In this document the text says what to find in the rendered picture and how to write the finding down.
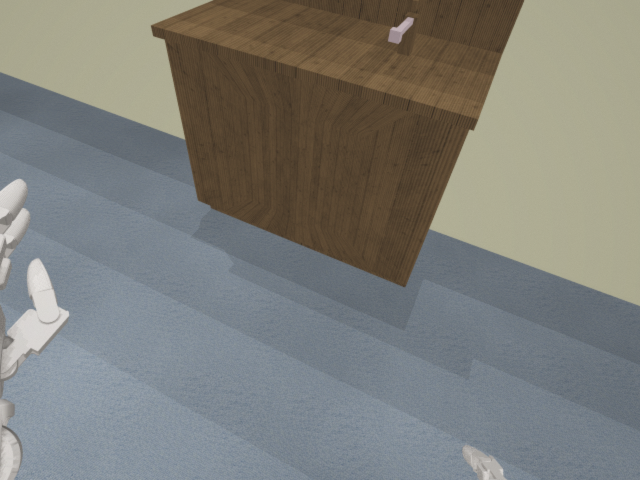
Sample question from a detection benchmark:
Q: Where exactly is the tap lever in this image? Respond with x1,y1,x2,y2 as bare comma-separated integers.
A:
388,17,414,44

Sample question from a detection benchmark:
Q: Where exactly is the robot right hand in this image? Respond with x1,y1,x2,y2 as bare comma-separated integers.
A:
462,445,507,480

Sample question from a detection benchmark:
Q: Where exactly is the robot left hand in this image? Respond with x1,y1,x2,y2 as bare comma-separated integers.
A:
0,179,69,399

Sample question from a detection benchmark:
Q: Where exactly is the counter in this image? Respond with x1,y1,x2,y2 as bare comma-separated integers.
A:
151,0,524,287

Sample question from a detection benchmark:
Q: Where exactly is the robot left forearm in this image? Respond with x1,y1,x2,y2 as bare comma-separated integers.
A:
0,399,23,480

